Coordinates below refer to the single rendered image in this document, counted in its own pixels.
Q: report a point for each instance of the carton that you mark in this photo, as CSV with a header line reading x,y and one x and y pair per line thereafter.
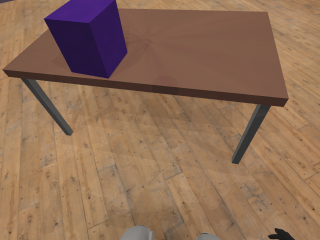
x,y
89,35

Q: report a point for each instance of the robot right hand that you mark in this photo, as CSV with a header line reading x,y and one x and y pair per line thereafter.
x,y
281,235

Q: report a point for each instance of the table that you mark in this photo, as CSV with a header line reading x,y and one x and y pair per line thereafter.
x,y
210,54

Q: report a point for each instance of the robot left thigh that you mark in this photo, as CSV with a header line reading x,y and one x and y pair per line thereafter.
x,y
137,233

